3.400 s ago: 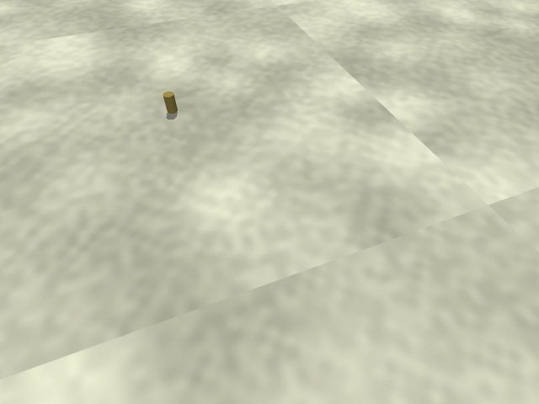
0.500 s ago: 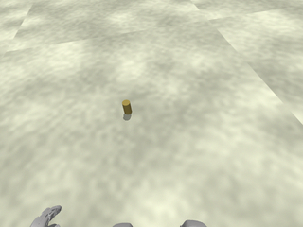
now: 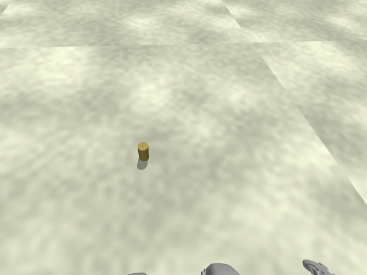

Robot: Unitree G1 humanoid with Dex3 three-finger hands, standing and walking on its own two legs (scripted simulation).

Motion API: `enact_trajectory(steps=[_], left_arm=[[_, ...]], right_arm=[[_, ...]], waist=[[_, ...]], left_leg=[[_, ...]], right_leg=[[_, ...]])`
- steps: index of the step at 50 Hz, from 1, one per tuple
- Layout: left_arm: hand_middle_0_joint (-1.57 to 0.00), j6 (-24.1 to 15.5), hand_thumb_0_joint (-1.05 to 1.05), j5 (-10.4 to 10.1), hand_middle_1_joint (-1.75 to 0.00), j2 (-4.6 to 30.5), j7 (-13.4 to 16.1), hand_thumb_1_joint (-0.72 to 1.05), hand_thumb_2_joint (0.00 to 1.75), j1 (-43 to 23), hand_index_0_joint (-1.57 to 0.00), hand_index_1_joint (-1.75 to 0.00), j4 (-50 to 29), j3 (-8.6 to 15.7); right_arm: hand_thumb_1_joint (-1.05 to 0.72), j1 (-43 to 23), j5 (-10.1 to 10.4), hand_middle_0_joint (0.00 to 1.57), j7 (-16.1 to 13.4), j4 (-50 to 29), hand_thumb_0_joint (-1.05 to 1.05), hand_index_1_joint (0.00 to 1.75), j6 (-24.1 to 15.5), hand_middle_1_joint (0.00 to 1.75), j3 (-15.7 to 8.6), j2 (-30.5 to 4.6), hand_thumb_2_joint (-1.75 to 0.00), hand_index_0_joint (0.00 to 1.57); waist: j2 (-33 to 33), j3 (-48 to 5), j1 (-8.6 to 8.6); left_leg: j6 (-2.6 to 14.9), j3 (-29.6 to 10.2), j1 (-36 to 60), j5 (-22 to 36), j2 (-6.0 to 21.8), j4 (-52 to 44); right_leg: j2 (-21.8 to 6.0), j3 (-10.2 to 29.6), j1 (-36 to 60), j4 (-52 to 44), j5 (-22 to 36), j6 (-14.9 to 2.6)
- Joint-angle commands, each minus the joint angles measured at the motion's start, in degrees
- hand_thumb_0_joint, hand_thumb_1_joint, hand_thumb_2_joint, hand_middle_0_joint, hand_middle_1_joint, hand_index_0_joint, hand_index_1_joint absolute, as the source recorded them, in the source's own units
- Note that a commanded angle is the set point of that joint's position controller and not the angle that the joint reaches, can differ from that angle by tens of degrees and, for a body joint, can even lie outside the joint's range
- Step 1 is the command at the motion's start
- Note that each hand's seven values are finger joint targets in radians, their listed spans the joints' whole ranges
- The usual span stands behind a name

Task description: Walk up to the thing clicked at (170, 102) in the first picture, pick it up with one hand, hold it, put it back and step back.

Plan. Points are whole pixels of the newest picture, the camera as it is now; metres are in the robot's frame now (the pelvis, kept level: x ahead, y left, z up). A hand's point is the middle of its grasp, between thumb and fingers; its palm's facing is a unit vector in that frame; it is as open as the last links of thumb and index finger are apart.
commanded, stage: walk up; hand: left
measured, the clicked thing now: (143, 151) +0.89 +0.21 -0.71
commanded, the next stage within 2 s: none
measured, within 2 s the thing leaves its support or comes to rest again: neither
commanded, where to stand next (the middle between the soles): +0.49 -0.03 m, yaw +1 degrees
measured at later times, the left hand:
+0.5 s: hand (99, 217) +0.26 +0.22 -0.11, palm faces -0.02 -0.92 -0.40, open 7.4 cm
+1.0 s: hand (99, 176) +0.40 +0.25 -0.15, palm faces -0.06 -0.94 -0.34, open 7.4 cm
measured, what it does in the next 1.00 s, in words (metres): walks ahead: right foot, then left foot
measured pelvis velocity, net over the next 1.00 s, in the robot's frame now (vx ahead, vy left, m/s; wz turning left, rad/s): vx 0.34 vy -0.02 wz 0.00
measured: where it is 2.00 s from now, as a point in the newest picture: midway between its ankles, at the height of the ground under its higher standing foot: (180, 223)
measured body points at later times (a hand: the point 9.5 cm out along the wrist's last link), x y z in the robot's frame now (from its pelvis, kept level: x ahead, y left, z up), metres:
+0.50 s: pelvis +0.18 -0.05 +0.00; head +0.20 -0.08 +0.45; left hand +0.26 +0.26 -0.09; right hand +0.23 -0.37 -0.13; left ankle +0.20 +0.09 -0.68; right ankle +0.22 -0.16 -0.73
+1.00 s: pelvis +0.34 -0.02 +0.00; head +0.36 +0.00 +0.45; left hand +0.40 +0.30 -0.12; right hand +0.40 -0.34 -0.09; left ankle +0.36 +0.09 -0.73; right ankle +0.43 -0.17 -0.69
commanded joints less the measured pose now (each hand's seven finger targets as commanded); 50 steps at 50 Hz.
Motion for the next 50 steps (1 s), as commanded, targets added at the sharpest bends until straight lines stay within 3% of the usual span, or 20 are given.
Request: enact_trajectory(steps=[1, 3, 7, 11, 13, 14, 15, 16, 18, 22, 26, 31, 33, 35, 36, 37, 38, 42, 47, 50], left_arm=[[-0.20, -1.0, 0.00, 0.2, -0.30, 10.0, -0.5, 0.90, 0.90, 2.7, -0.20, -0.30, -3.7, 3.3], [-0.20, -1.0, 0.00, 0.6, -0.30, 9.6, -1.1, 0.90, 0.90, -0.1, -0.20, -0.30, -4.5, 3.3], [-0.20, -1.4, 0.00, 0.9, -0.30, 8.6, -2.0, 0.90, 0.90, -5.9, -0.20, -0.30, -5.6, 3.7], [-0.20, -2.1, 0.00, 0.9, -0.30, 8.4, -1.9, 0.90, 0.90, -5.9, -0.20, -0.30, -4.6, 4.1], [-0.20, -2.9, 0.00, 1.0, -0.30, 10.0, -1.1, 0.90, 0.90, 0.1, -0.20, -0.30, -2.6, 4.9], [-0.20, -3.4, 0.00, 1.3, -0.30, 12.5, -0.4, 0.90, 0.90, 4.4, -0.20, -0.30, -1.7, 6.0], [-0.20, -3.9, 0.00, 1.2, -0.30, 17.8, 0.5, 0.90, 0.90, 8.3, -0.20, -0.30, -2.3, 7.3], [-0.20, -3.7, 0.00, 0.5, -0.30, 19.9, 0.5, 0.90, 0.90, 8.0, -0.20, -0.30, -2.3, 7.2], [-0.20, -3.5, 0.00, -0.6, -0.30, 16.2, 0.9, 0.90, 0.90, 1.5, -0.20, -0.30, -4.6, 6.2], [-0.20, -3.8, 0.00, 0.1, -0.30, 12.9, 1.0, 0.90, 0.90, -1.1, -0.20, -0.30, -6.3, 5.0], [-0.20, -3.9, 0.00, 0.6, -0.30, 13.6, 0.9, 0.90, 0.90, -0.2, -0.20, -0.30, -7.6, 5.5], [-0.20, -3.6, 0.00, 0.7, -0.30, 14.0, 0.5, 0.90, 0.90, -1.3, -0.20, -0.30, -8.6, 5.3], [-0.20, -3.2, 0.00, 0.5, -0.30, 14.2, 0.4, 0.90, 0.90, -2.9, -0.20, -0.30, -9.0, 5.0], [-0.20, -2.7, 0.00, 0.9, -0.30, 11.3, 0.3, 0.90, 0.90, -1.6, -0.20, -0.30, -8.9, 3.5], [-0.20, -2.7, 0.00, 0.7, -0.30, 8.0, 0.4, 0.90, 0.90, -0.2, -0.20, -0.30, -9.2, 2.4], [-0.20, -2.3, 0.00, -0.1, -0.30, 6.3, 0.5, 0.90, 0.90, 1.4, -0.20, -0.30, -8.9, 2.2], [-0.20, -1.8, 0.00, 0.5, -0.30, 12.2, 1.5, 0.90, 0.90, -0.5, -0.20, -0.30, -7.5, 3.5], [-0.20, -1.4, 0.00, -0.1, -0.30, 11.5, 0.9, 0.90, 0.90, 3.7, -0.20, -0.30, -3.7, 3.4], [-0.20, -0.8, 0.00, 0.8, -0.30, 9.4, -0.4, 0.90, 0.90, 0.0, -0.20, -0.30, -4.4, 3.5], [-0.20, -1.0, 0.00, 0.7, -0.30, 7.8, 0.2, 0.90, 0.90, -1.2, -0.20, -0.30, -3.9, 3.2]], right_arm=[[-0.90, 3.8, 0.0, 0.20, -1.5, -3.1, 0.00, 0.30, -1.2, 0.30, -4.8, -16.6, -0.90, 0.20], [-0.90, 3.2, -0.3, 0.20, -1.3, -3.6, 0.00, 0.30, -1.2, 0.30, -4.9, -16.8, -0.90, 0.20], [-0.90, 4.5, -0.2, 0.20, -1.0, -3.3, 0.00, 0.30, -1.0, 0.30, -5.1, -17.4, -0.90, 0.20], [-0.90, 2.4, -0.1, 0.20, -0.9, -4.3, 0.00, 0.30, -0.2, 0.30, -4.8, -17.2, -0.90, 0.20], [-0.90, 2.3, -0.2, 0.20, -1.1, -4.8, 0.00, 0.30, 0.2, 0.30, -4.0, -15.1, -0.90, 0.20], [-0.90, 4.9, -0.3, 0.20, -1.1, -4.6, 0.00, 0.30, 0.3, 0.30, -2.9, -12.5, -0.90, 0.20], [-0.90, 6.4, -0.1, 0.20, -0.9, -5.9, 0.00, 0.30, 0.3, 0.30, -1.4, -8.3, -0.90, 0.20], [-0.90, 4.0, -0.4, 0.20, -1.5, -4.7, 0.00, 0.30, 1.1, 0.30, -3.0, -14.0, -0.90, 0.20], [-0.90, 5.5, 0.4, 0.20, -1.7, -1.8, 0.00, 0.30, 1.6, 0.30, -3.2, -15.2, -0.90, 0.20], [-0.90, 8.3, -0.4, 0.20, -0.4, 0.6, 0.00, 0.30, 2.1, 0.30, -3.2, -13.4, -0.90, 0.20], [-0.90, 3.8, -1.4, 0.20, 0.5, -1.0, 0.00, 0.30, 2.1, 0.30, -3.4, -12.4, -0.90, 0.20], [-0.90, 0.8, -1.3, 0.20, 1.1, -1.8, 0.00, 0.30, 1.1, 0.30, -3.8, -11.9, -0.90, 0.20], [-0.90, 3.3, -1.3, 0.20, 0.9, -1.0, 0.00, 0.30, 0.6, 0.30, -4.1, -12.0, -0.90, 0.20], [-0.90, 8.7, -1.5, 0.20, 0.0, 0.8, 0.00, 0.30, 0.1, 0.30, -5.2, -14.4, -0.90, 0.20], [-0.90, 13.7, -1.8, 0.20, -0.8, 1.4, 0.00, 0.30, -0.3, 0.30, -6.3, -18.2, -0.90, 0.20], [-0.90, 14.8, -1.7, 0.20, -1.1, -0.4, 0.00, 0.30, -0.6, 0.30, -7.1, -22.6, -0.90, 0.20], [-0.90, 12.9, -0.1, 0.20, -1.0, -0.8, 0.00, 0.30, -0.3, 0.30, -7.3, -22.9, -0.90, 0.20], [-0.90, 5.7, -0.1, 0.20, -1.8, -2.5, 0.00, 0.30, -0.5, 0.30, -4.8, -16.9, -0.90, 0.20], [-0.90, 4.7, -0.6, 0.20, -1.7, -3.7, 0.00, 0.30, -0.4, 0.30, -4.8, -17.6, -0.90, 0.20], [-0.90, 2.2, -0.7, 0.20, -1.9, -4.0, 0.00, 0.30, 0.5, 0.30, -3.8, -16.4, -0.90, 0.20]], waist=[[13.1, -1.3, -1.19], [12.1, 0.0, -1.45], [11.3, 1.0, -2.66], [9.7, -0.7, -0.88], [4.8, -4.0, 2.50], [-3.9, -7.1, 4.34], [-16.8, -9.1, 5.53], [-11.7, -6.3, 6.18], [-3.3, -2.3, 3.01], [-5.8, -2.3, 0.55], [-5.0, -1.2, 1.95], [-3.3, -0.9, 1.63], [-1.6, -1.5, -0.69], [4.8, -3.8, -4.00], [16.1, -6.4, -6.29], [22.0, -5.7, -6.05], [13.3, -3.3, -5.61], [11.2, -0.4, -0.80], [13.2, 1.3, -1.61], [12.7, 0.4, -0.90]], left_leg=[[9.75, -13.0, 6.1, 1.9, 14.3, -17.8], [11.48, -12.2, 5.6, -2.3, 14.8, -19.1], [9.94, -9.3, 4.7, -3.9, 12.5, -18.1], [8.70, -7.8, 1.7, -1.1, 12.4, -11.7], [6.20, -5.6, -1.6, 1.8, 10.1, -0.7], [4.77, -1.8, -6.1, 1.2, 5.9, 12.7], [1.32, 0.7, -17.3, -14.9, -1.4, 28.4], [0.73, -4.8, -21.8, -19.2, -1.8, 34.5], [0.49, -10.6, -21.2, -12.0, 1.9, 35.9], [-0.68, -7.6, -15.4, -7.1, 3.2, 26.3], [-2.12, -5.5, -15.1, -4.9, 3.8, 15.5], [-1.49, -3.2, -8.1, 0.3, 2.8, 5.4], [-0.90, -1.8, 0.2, 2.8, 1.7, 1.4], [0.55, -2.0, 12.6, -2.9, -0.4, 0.4], [3.72, -15.2, 19.0, -14.9, 7.1, -7.6], [10.06, -42.5, 21.5, -22.3, 21.2, -18.3], [14.12, -44.6, 15.0, -21.9, 24.1, -18.0], [9.44, -19.6, 6.1, -3.2, 15.0, -15.1], [11.63, -13.8, 0.9, -4.8, 14.3, -16.4], [10.27, -9.7, -2.3, 5.3, 12.2, -12.0]], right_leg=[[-4.1, 0.9, -8.3, -5.5, 5.2, 1.70], [-5.3, -0.7, -9.4, -10.6, 6.5, 2.35], [-5.0, -2.6, -5.6, -21.8, 12.7, 1.88], [-1.8, -5.3, 4.3, -27.7, 13.0, 1.00], [-0.6, -4.8, 16.2, -30.7, 12.6, 0.10], [-2.3, -1.3, 24.5, -35.4, 5.3, -1.25], [-17.4, 23.6, 29.6, -44.5, -6.9, -5.05], [-23.0, 36.6, 25.9, -48.5, -10.2, -11.21], [-19.2, 25.0, 20.4, -47.4, -5.1, -10.77], [-13.2, 9.1, 14.0, -46.5, 8.0, -9.78], [-13.8, 6.6, 12.6, -47.6, 3.1, -11.32], [-12.9, 3.7, 9.1, -45.3, -1.1, -9.83], [-12.6, 2.5, 4.7, -40.7, -1.8, -8.69], [-9.4, -0.7, -2.2, -29.2, 2.4, -6.21], [-4.6, -5.4, -7.8, -10.9, 6.7, -3.34], [4.3, -6.0, -19.4, 0.9, -6.9, -0.35], [0.3, 1.2, -18.1, 5.4, -9.1, -1.05], [-4.1, 2.7, -10.9, -1.0, 1.7, -0.06], [-4.6, -1.4, -6.2, -12.1, 4.8, 2.11], [-2.5, -4.0, 0.2, -19.5, 9.5, 2.14]])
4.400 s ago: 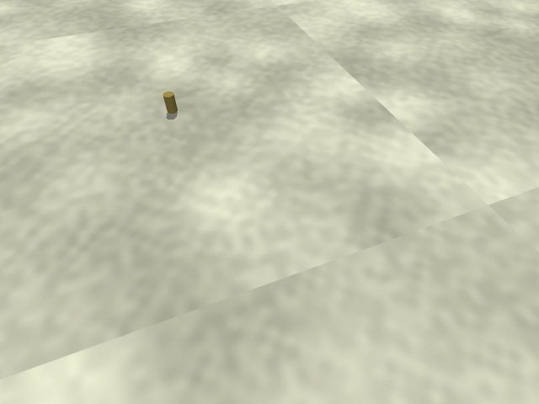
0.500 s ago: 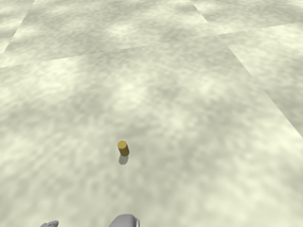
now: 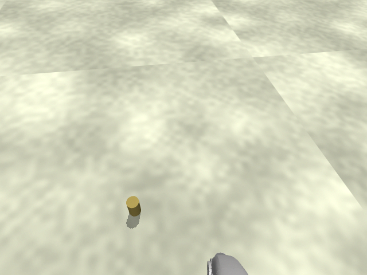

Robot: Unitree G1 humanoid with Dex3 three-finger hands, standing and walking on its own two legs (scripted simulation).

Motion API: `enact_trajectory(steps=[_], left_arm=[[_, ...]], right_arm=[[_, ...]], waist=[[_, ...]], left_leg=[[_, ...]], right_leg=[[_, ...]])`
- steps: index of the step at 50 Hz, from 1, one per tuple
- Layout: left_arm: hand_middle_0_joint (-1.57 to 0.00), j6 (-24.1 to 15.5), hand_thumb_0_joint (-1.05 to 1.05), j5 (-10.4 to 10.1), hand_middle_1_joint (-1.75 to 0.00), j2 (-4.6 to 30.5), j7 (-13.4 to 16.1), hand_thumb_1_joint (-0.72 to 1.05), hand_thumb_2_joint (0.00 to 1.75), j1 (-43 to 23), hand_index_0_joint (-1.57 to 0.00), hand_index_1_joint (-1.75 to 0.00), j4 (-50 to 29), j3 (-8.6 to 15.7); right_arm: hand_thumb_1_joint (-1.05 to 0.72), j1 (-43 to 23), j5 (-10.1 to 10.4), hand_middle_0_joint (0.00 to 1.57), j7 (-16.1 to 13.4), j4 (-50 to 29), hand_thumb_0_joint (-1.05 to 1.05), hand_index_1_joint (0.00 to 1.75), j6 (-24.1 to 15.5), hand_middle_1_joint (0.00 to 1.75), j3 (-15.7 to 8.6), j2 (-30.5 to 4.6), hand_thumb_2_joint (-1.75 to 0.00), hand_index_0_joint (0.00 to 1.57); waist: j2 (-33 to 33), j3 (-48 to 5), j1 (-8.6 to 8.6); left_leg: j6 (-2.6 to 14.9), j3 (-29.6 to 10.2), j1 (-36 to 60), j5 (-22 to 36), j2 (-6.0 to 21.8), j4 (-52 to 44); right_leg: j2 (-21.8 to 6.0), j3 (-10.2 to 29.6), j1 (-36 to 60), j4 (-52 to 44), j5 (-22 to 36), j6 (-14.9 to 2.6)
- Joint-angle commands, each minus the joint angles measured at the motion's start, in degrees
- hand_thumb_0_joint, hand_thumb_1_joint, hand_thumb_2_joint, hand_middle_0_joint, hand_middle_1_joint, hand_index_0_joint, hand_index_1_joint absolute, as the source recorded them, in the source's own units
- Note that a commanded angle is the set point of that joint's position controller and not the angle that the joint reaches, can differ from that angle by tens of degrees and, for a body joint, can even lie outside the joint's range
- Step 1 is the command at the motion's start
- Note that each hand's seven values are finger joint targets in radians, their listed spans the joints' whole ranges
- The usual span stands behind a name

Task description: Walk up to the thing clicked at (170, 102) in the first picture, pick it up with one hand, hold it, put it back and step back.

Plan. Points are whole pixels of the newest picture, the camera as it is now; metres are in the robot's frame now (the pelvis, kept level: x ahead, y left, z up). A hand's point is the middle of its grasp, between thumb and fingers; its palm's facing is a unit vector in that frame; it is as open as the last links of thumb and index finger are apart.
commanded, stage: walk up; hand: left
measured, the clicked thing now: (133, 206) +0.54 +0.23 -0.71
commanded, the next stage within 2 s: stand in 1.68 s
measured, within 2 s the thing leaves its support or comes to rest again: neither
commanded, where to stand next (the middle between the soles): +0.14 -0.01 m, yaw +1 degrees
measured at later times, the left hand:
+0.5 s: hand (75, 273) +0.15 +0.26 -0.16, palm faces +0.00 -0.93 -0.37, open 7.4 cm
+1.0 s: hand (82, 254) +0.19 +0.25 -0.14, palm faces +0.03 -0.94 -0.34, open 7.4 cm
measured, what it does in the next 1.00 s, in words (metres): walks ahead: right foot, then left foot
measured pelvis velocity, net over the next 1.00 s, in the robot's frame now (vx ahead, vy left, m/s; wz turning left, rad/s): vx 0.11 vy -0.01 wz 0.03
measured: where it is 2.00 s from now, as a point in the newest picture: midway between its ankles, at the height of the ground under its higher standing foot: outside the picture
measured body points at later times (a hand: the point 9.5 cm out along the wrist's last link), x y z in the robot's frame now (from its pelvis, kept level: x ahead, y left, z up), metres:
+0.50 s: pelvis +0.08 -0.01 -0.01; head +0.09 -0.01 +0.44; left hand +0.15 +0.31 -0.13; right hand +0.15 -0.33 -0.13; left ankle +0.11 +0.11 -0.73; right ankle +0.13 -0.15 -0.73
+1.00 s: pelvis +0.11 -0.01 +0.01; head +0.12 -0.01 +0.46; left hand +0.19 +0.29 -0.12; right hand +0.23 -0.31 -0.11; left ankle +0.11 +0.11 -0.73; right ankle +0.13 -0.15 -0.73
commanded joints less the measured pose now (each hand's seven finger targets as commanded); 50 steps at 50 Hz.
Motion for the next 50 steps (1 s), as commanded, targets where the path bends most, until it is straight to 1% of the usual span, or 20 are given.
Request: enact_trajectory(steps=[1, 3, 5, 6, 7, 8, 9, 12, 15, 18, 19, 20, 21, 22, 24, 26, 28, 33, 39, 50], left_arm=[[-0.20, -1.7, 0.00, -0.1, -0.30, 8.4, 1.3, 0.90, 0.90, 0.1, -0.20, -0.30, -3.0, 2.6], [-0.20, -2.1, 0.00, 0.0, -0.30, 7.8, 2.1, 0.90, 0.90, 1.8, -0.20, -0.30, -1.7, 2.6], [-0.20, -3.0, 0.00, 0.3, -0.30, 10.1, 3.0, 0.90, 0.90, 2.8, -0.20, -0.30, -0.6, 3.2], [-0.20, -3.4, 0.00, 0.6, -0.30, 14.1, 3.5, 0.90, 0.90, 3.3, -0.20, -0.30, -1.1, 4.2], [-0.20, -3.3, 0.00, -0.2, -0.30, 18.3, 3.1, 0.90, 0.90, 4.5, -0.20, -0.30, -2.3, 5.1], [-0.20, -2.9, 0.00, -0.2, -0.30, 19.3, 3.1, 0.90, 0.90, 3.3, -0.20, -0.30, -2.4, 5.2], [-0.20, -2.6, 0.00, -0.4, -0.30, 17.3, 3.2, 0.90, 0.90, 2.3, -0.20, -0.30, -2.8, 4.8], [-0.20, -2.2, 0.00, 0.3, -0.30, 14.8, 3.5, 0.90, 0.90, -1.5, -0.20, -0.30, -3.2, 3.5], [-0.20, -1.7, 0.00, 0.6, -0.30, 13.3, 3.4, 0.90, 0.90, -4.0, -0.20, -0.30, -3.7, 2.8], [-0.20, -0.6, 0.00, -0.5, -0.30, 10.8, 3.3, 0.90, 0.90, -8.1, -0.20, -0.30, -3.5, 1.5], [-0.20, -0.3, 0.00, -0.9, -0.30, 8.8, 3.3, 0.90, 0.90, -8.4, -0.20, -0.30, -3.3, 0.7], [-0.20, 0.0, 0.00, -1.2, -0.30, 6.2, 3.2, 0.90, 0.90, -7.4, -0.20, -0.30, -3.2, -0.2], [-0.20, 0.5, 0.00, -1.7, -0.30, 7.3, 3.4, 0.90, 0.90, -6.2, -0.20, -0.30, -1.5, 0.0], [-0.20, 0.5, 0.00, -1.2, -0.30, 9.6, 3.6, 0.90, 0.90, -6.5, -0.20, -0.30, 0.8, 0.9], [-0.20, -0.2, 0.00, -1.0, -0.30, 8.8, 3.3, 0.90, 0.90, -6.8, -0.20, -0.30, 2.4, 0.6], [-0.20, -0.9, 0.00, -1.1, -0.30, 10.2, 3.4, 0.90, 0.90, -7.1, -0.20, -0.30, 4.1, 0.6], [-0.20, -1.1, 0.00, -1.2, -0.30, 10.0, 3.4, 0.90, 0.90, -10.0, -0.20, -0.30, 4.6, 0.1], [-0.20, -0.9, 0.00, -1.5, -0.30, 9.3, 3.6, 0.90, 0.90, -11.5, -0.20, -0.30, 7.7, -0.5], [-0.20, -0.6, 0.00, -1.3, -0.30, 8.4, 3.5, 0.90, 0.90, -14.6, -0.20, -0.30, 10.3, -1.0], [-0.20, -0.5, 0.00, -0.8, -0.30, 7.7, 3.5, 0.90, 0.90, -16.7, -0.20, -0.30, 12.4, -0.8]], right_arm=[[-0.90, -2.2, 0.1, 0.20, -1.5, -3.8, 0.00, 0.30, 0.0, 0.30, -3.8, -14.4, -0.90, 0.20], [-0.90, -3.8, 0.6, 0.20, -1.6, -3.6, 0.00, 0.30, 1.0, 0.30, -3.4, -14.1, -0.90, 0.20], [-0.90, -2.6, 1.2, 0.20, -1.9, -3.3, 0.00, 0.30, 1.7, 0.30, -1.7, -9.9, -0.90, 0.20], [-0.90, -0.3, 1.4, 0.20, -2.0, -3.4, 0.00, 0.30, 1.7, 0.30, -0.7, -7.0, -0.90, 0.20], [-0.90, 1.1, 1.2, 0.20, -2.1, -3.7, 0.00, 0.30, 2.2, 0.30, -1.3, -8.8, -0.90, 0.20], [-0.90, -1.1, 0.4, 0.20, -2.6, -2.3, 0.00, 0.30, 2.8, 0.30, -2.8, -12.8, -0.90, 0.20], [-0.90, -1.8, 0.7, 0.20, -2.6, -1.4, 0.00, 0.30, 2.7, 0.30, -2.9, -13.4, -0.90, 0.20], [-0.90, 0.6, 0.5, 0.20, -2.1, 1.6, 0.00, 0.30, 2.4, 0.30, -2.7, -11.6, -0.90, 0.20], [-0.90, 0.6, 0.2, 0.20, -1.8, 3.3, 0.00, 0.30, 2.5, 0.30, -2.2, -9.6, -0.90, 0.20], [-0.90, 1.9, -0.3, 0.20, -2.4, 6.2, 0.00, 0.30, 2.1, 0.30, -2.8, -9.8, -0.90, 0.20], [-0.90, 0.5, -0.6, 0.20, -2.7, 5.9, 0.00, 0.30, 1.8, 0.30, -2.9, -10.8, -0.90, 0.20], [-0.90, -2.7, -1.1, 0.20, -2.8, 4.7, 0.00, 0.30, 1.5, 0.30, -3.2, -13.4, -0.90, 0.20], [-0.90, -8.0, -0.2, 0.20, -2.7, 3.4, 0.00, 0.30, 1.3, 0.30, -3.1, -16.2, -0.90, 0.20], [-0.90, -11.1, 0.2, 0.20, -2.4, 3.8, 0.00, 0.30, 1.6, 0.30, -2.7, -15.7, -0.90, 0.20], [-0.90, -12.7, 0.2, 0.20, -2.4, 5.1, 0.00, 0.30, 1.8, 0.30, -1.1, -12.4, -0.90, 0.20], [-0.90, -12.1, 0.5, 0.20, -2.3, 6.4, 0.00, 0.30, 1.7, 0.30, -0.4, -11.2, -0.90, 0.20], [-0.90, -10.7, 0.8, 0.20, -2.4, 8.1, 0.00, 0.30, 1.6, 0.30, -0.2, -10.8, -0.90, 0.20], [-0.90, -13.7, 1.1, 0.20, -2.6, 10.2, 0.00, 0.30, 1.9, 0.30, -0.1, -10.8, -0.90, 0.20], [-0.90, -16.6, 1.0, 0.20, -2.5, 12.5, 0.00, 0.30, 2.6, 0.30, 0.1, -10.1, -0.90, 0.20], [-0.90, -19.0, 0.7, 0.20, -2.4, 14.8, 0.00, 0.30, 2.8, 0.30, 0.0, -9.8, -0.90, 0.20]], waist=[[11.1, -0.7, 0.36], [9.7, -3.4, 2.07], [2.0, -6.1, 3.31], [-8.9, -8.3, 3.22], [-10.9, -9.1, 3.54], [-7.7, -5.7, 4.32], [-5.7, -4.6, 4.12], [-8.5, -4.3, 2.30], [-8.4, -5.1, 1.83], [-4.4, -6.1, -0.85], [-0.9, -5.7, -1.11], [6.3, -4.9, 0.50], [10.3, -2.9, 2.07], [7.8, -0.3, 2.71], [6.4, -1.2, 3.40], [7.9, -4.3, 2.71], [6.5, -6.6, 1.27], [4.5, -7.7, 1.55], [3.1, -6.6, 1.16], [2.6, -7.5, 1.24]], left_leg=[[9.90, -8.8, -5.5, 14.1, 11.7, -8.4], [8.79, -7.2, -6.5, 18.1, 11.5, -1.0], [4.34, -3.9, -9.3, 11.2, 6.6, 9.6], [1.71, -1.7, -14.6, -1.2, 2.7, 19.4], [0.70, -2.0, -20.1, -19.2, -2.3, 27.8], [0.59, -6.1, -21.2, -22.1, 0.5, 31.6], [0.65, -8.0, -21.8, -20.2, 1.4, 31.1], [-0.07, -6.1, -17.2, -13.4, 1.9, 22.8], [-0.83, -4.0, -9.3, -9.5, 0.3, 13.4], [-0.39, -2.9, 2.5, 2.2, -1.1, 2.4], [0.29, -7.0, 3.4, 2.2, 1.6, -2.2], [2.48, -20.0, 1.3, -3.0, 9.5, -8.6], [6.89, -27.9, -7.4, -13.3, 16.1, -14.3], [7.92, -25.3, -14.5, -14.5, 15.2, -13.1], [3.21, -15.8, -12.6, -7.1, 8.8, -8.8], [1.11, -12.5, -8.9, 1.3, 6.3, -5.7], [0.91, -11.8, -4.3, 4.5, 5.7, -6.2], [0.94, -10.5, 0.9, 13.2, 6.0, -5.7], [0.33, -10.3, 2.1, 10.3, 5.7, -9.5], [-0.57, -9.5, 5.4, 13.5, 5.7, -13.4]], right_leg=[[1.7, -2.7, 6.0, -7.9, 5.3, 0.43], [3.5, -4.1, 12.7, -13.8, 9.2, 0.01], [3.4, -1.4, 21.1, -20.5, 12.4, -1.68], [-7.4, 13.3, 24.8, -24.4, 15.1, -4.77], [-17.6, 29.9, 25.4, -30.5, 2.7, -13.37], [-19.5, 33.5, 21.1, -31.0, -6.6, -16.75], [-17.2, 29.3, 20.3, -30.8, -6.7, -16.33], [-10.3, 16.5, 15.3, -27.9, -1.4, -12.15], [-8.2, 10.8, 10.5, -25.4, 6.3, -10.86], [-6.9, 7.2, 1.1, -19.0, 1.2, -7.49], [-5.2, 5.5, -0.7, -17.5, -2.0, -5.27], [-1.3, 3.8, -2.7, -12.9, -6.1, -2.48], [3.1, -0.4, 3.2, -9.3, -9.9, -0.80], [2.0, 0.8, 10.9, -7.9, -9.2, -0.93], [1.3, 1.7, 14.3, -17.4, -0.7, -1.42], [-0.9, 4.4, 16.5, -20.3, 7.3, -1.87], [-1.8, 4.4, 16.4, -19.9, 11.5, -2.08], [-2.2, 3.3, 17.9, -23.4, 16.1, -1.45], [-2.7, 3.6, 18.8, -28.1, 13.5, -0.64], [-3.2, 2.6, 21.7, -31.6, 15.8, 0.44]])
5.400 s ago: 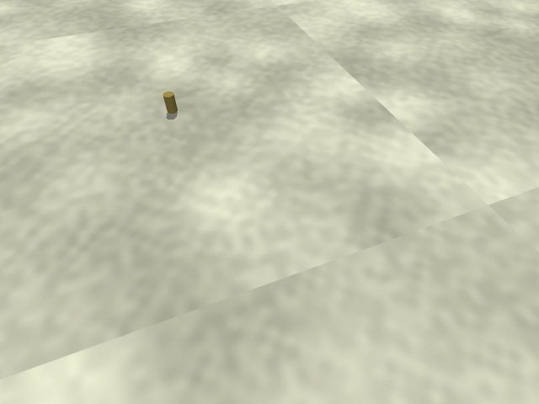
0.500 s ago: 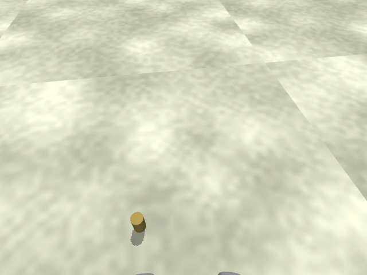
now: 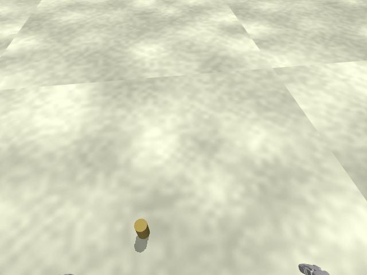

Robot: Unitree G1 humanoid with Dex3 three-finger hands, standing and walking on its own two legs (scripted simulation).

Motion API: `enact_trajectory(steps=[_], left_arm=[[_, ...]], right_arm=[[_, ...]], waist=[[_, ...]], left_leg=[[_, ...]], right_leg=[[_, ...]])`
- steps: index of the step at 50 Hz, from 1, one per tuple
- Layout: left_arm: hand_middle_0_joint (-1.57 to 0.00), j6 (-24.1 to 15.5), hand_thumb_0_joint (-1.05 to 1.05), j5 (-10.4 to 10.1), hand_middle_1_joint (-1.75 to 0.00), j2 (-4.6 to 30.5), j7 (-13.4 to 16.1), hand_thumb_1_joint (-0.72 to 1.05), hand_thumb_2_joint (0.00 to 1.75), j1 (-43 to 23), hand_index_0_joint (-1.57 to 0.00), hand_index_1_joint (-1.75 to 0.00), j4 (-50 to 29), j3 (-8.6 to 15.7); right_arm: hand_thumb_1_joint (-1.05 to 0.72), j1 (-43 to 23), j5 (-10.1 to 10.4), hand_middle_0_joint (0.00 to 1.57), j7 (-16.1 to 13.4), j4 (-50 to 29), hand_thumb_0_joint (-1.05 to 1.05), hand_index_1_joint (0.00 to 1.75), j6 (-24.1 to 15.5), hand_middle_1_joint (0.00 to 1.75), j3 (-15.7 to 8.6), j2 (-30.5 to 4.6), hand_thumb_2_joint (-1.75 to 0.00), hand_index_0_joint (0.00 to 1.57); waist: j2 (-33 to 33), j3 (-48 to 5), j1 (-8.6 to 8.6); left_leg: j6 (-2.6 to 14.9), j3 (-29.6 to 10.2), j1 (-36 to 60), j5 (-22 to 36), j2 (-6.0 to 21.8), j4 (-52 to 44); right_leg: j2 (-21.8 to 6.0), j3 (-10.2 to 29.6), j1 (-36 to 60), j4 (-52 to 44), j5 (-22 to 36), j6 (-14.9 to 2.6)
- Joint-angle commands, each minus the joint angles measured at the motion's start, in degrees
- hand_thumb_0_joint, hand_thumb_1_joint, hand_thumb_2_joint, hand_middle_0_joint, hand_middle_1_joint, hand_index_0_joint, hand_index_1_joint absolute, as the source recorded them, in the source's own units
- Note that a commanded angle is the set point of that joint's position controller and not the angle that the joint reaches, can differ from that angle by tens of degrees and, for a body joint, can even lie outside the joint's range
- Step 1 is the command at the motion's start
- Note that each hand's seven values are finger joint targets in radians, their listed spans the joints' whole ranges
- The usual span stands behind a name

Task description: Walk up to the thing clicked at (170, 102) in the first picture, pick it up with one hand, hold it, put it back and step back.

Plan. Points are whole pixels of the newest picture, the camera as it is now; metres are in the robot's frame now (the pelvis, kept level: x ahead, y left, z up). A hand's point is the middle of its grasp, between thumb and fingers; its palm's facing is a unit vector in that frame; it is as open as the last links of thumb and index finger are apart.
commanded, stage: walk up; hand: left
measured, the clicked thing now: (142, 229) +0.44 +0.23 -0.72
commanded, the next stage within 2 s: stand in 0.68 s
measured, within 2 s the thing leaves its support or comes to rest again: neither
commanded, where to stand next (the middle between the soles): +0.03 +0.00 m, yaw -1 degrees
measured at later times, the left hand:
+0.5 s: hand out of the picture +0.09 +0.25 -0.16, palm faces -0.02 -0.94 -0.33, open 7.4 cm
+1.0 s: hand out of the picture +0.09 +0.25 -0.15, palm faces -0.02 -0.94 -0.34, open 7.4 cm
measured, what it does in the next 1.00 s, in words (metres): stands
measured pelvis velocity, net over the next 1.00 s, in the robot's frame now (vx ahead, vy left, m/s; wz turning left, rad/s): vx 0.01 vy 0.00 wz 0.00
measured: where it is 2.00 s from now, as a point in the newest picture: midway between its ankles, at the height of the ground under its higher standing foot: outside the picture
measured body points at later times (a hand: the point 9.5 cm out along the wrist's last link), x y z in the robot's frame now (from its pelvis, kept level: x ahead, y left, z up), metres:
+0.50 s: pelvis +0.01 +0.00 +0.00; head +0.01 +0.00 +0.45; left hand +0.09 +0.30 -0.13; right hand +0.07 -0.30 -0.13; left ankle +0.01 +0.13 -0.75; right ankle +0.01 -0.14 -0.75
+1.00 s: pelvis +0.01 +0.00 +0.00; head +0.01 +0.00 +0.45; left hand +0.09 +0.30 -0.13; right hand +0.09 -0.30 -0.13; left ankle +0.01 +0.13 -0.75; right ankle +0.01 -0.14 -0.75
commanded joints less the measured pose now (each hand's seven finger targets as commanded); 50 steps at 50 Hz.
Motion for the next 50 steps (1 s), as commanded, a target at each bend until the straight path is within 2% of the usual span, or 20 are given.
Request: enact_trajectory(steps=[1, 5, 17, 33, 34, 35, 42, 43, 47, 50], left_arm=[[-0.20, -1.1, 0.00, 0.0, -0.30, 12.0, 0.7, 0.90, 0.90, -2.8, -0.20, -0.30, -2.6, 2.2], [-0.20, -1.0, 0.00, 0.2, -0.30, 12.1, 0.7, 0.90, 0.90, -3.0, -0.20, -0.30, -2.8, 2.5], [-0.20, -0.9, 0.00, 0.3, -0.30, 11.8, 0.8, 0.90, 0.90, -2.2, -0.20, -0.30, -3.1, 2.9], [-0.20, -0.6, 0.00, 0.5, -0.30, 11.2, 0.7, 0.90, 0.90, -2.0, -0.20, -0.30, -3.6, 2.9], [-0.20, -0.6, 0.00, 0.7, -0.30, 11.7, 0.9, 0.90, 0.90, -1.7, -0.20, -0.30, -3.8, 2.8], [-0.20, -0.6, 0.00, 0.6, -0.30, 12.0, 0.9, 0.90, 0.90, -1.6, -0.20, -0.30, -3.8, 2.9], [-0.20, -0.7, 0.00, 0.7, -0.30, 11.8, 0.9, 0.90, 0.90, -1.1, -0.20, -0.30, -4.2, 2.7], [-0.20, -0.6, 0.00, 0.5, -0.30, 12.0, 0.9, 0.90, 0.90, -1.2, -0.20, -0.30, -4.2, 2.7], [-0.20, -0.6, 0.00, 0.7, -0.30, 12.2, 0.9, 0.90, 0.90, -1.0, -0.20, -0.30, -4.4, 2.8], [-0.20, -0.8, 0.00, 0.4, -0.30, 12.2, 0.9, 0.90, 0.90, -0.6, -0.20, -0.30, -4.4, 2.6]], right_arm=[[-0.90, -2.5, -0.3, 0.20, -0.9, -2.2, 0.00, 0.30, -0.9, 0.30, -2.5, -12.0, -0.90, 0.20], [-0.90, -2.2, -0.4, 0.20, -0.8, -2.0, 0.00, 0.30, -0.9, 0.30, -2.4, -11.8, -0.90, 0.20], [-0.90, -0.8, -0.4, 0.20, -0.9, -1.9, 0.00, 0.30, -0.9, 0.30, -2.4, -11.7, -0.90, 0.20], [-0.90, 0.1, -0.6, 0.20, -1.1, -2.4, 0.00, 0.30, -0.9, 0.30, -2.6, -11.6, -0.90, 0.20], [-0.90, -0.6, -0.8, 0.20, -1.2, -2.8, 0.00, 0.30, -0.9, 0.30, -2.5, -11.6, -0.90, 0.20], [-0.90, -0.2, -0.8, 0.20, -1.2, -2.7, 0.00, 0.30, -0.9, 0.30, -2.5, -11.3, -0.90, 0.20], [-0.90, -0.3, -0.8, 0.20, -1.1, -2.9, 0.00, 0.30, -0.8, 0.30, -2.5, -11.5, -0.90, 0.20], [-0.90, 0.0, -0.8, 0.20, -1.1, -2.7, 0.00, 0.30, -0.8, 0.30, -2.3, -11.1, -0.90, 0.20], [-0.90, 0.0, -0.8, 0.20, -1.0, -2.9, 0.00, 0.30, -0.7, 0.30, -2.5, -11.5, -0.90, 0.20], [-0.90, 0.1, -0.9, 0.20, -0.9, -3.0, 0.00, 0.30, -0.7, 0.30, -2.3, -11.2, -0.90, 0.20]], waist=[[-1.0, -5.0, -0.48], [-1.1, -4.9, -0.48], [-0.3, -5.7, -0.55], [-0.4, -4.3, -0.76], [-0.6, -4.2, -0.77], [-0.8, -4.4, -0.87], [-0.4, -5.0, -0.96], [-0.3, -4.4, -1.09], [-1.3, -4.5, -1.11], [-0.8, -3.6, -1.04]], left_leg=[[1.68, -4.6, 1.1, 8.5, 6.1, -5.0], [1.62, -4.8, 0.3, 6.5, 6.0, -5.9], [1.50, -4.6, 0.9, 8.3, 6.0, -5.8], [1.58, -4.6, 0.5, 6.8, 5.9, -6.3], [1.22, -5.0, 0.9, 9.5, 6.9, -6.2], [0.87, -4.9, 1.1, 9.9, 6.7, -6.5], [1.04, -4.6, 1.6, 9.4, 6.8, -6.0], [0.72, -4.7, 1.5, 7.7, 6.5, -6.7], [1.11, -4.7, 1.6, 7.6, 6.6, -6.3], [0.79, -4.8, 0.9, 7.0, 6.3, -6.7]], right_leg=[[-5.7, 4.7, 1.7, -4.1, 7.3, -1.66], [-5.7, 4.8, 2.7, -4.8, 5.6, -1.67], [-5.6, 4.5, 3.9, -4.7, 7.4, -1.61], [-5.2, 4.6, 2.8, -4.6, 6.4, -1.69], [-5.9, 4.8, 3.0, -4.4, 7.4, -1.79], [-5.7, 4.8, 2.4, -4.5, 6.7, -1.78], [-6.1, 5.0, 3.1, -5.1, 7.5, -1.82], [-5.9, 5.0, 2.2, -5.2, 5.7, -1.77], [-6.1, 5.1, 2.6, -5.4, 6.4, -1.95], [-5.7, 4.9, 2.1, -5.5, 4.6, -1.72]])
